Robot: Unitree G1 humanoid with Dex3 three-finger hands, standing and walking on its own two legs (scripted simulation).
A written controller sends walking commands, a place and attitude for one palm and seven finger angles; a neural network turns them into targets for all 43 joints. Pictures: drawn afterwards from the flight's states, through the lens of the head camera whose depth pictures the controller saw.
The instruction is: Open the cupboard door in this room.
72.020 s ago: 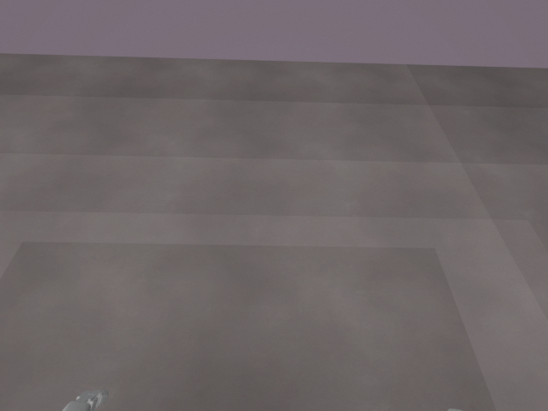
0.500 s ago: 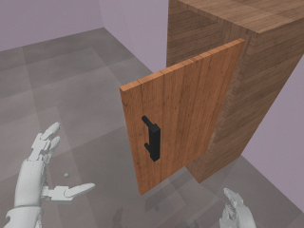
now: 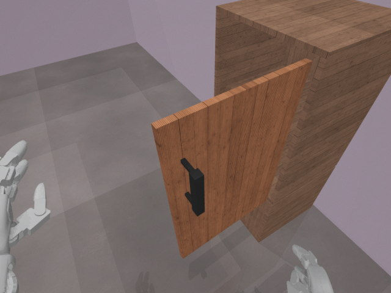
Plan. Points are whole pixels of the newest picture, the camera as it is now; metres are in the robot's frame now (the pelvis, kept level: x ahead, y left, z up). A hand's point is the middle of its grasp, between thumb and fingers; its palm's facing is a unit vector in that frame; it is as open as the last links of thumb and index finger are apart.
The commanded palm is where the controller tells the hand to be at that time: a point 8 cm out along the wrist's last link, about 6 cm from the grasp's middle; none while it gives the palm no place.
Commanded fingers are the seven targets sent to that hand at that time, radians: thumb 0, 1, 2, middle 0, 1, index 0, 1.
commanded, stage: draw the hand back to the body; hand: left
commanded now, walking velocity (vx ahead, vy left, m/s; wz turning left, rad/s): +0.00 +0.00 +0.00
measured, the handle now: (192, 187) +0.32 +0.06 +0.06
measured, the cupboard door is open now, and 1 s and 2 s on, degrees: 93 93 93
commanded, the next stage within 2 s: step back with the hand held close in 0.28 s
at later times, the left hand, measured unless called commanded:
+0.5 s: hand (42, 213) +0.18 +0.26 +0.16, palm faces +0.45 -0.78 -0.44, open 7.4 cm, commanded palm +0.13 +0.30 +0.17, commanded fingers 0.00 0.90 0.90 -0.20 -0.30 -0.20 -0.30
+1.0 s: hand (2, 263) +0.11 +0.28 +0.15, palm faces +0.42 -0.75 -0.51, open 7.4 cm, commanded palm +0.05 +0.31 +0.17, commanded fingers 0.00 0.90 0.90 -0.20 -0.30 -0.20 -0.30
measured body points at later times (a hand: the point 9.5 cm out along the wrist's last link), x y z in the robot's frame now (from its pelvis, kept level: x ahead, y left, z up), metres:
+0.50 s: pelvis -0.01 +0.00 +0.00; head -0.02 -0.02 +0.45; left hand +0.15 +0.30 +0.18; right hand +0.17 -0.23 -0.09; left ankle -0.04 +0.11 -0.74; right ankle -0.02 -0.13 -0.74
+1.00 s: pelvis -0.09 +0.01 -0.02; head -0.07 +0.02 +0.43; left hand +0.08 +0.32 +0.18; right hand +0.09 -0.22 -0.09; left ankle -0.04 +0.11 -0.74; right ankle -0.02 -0.13 -0.74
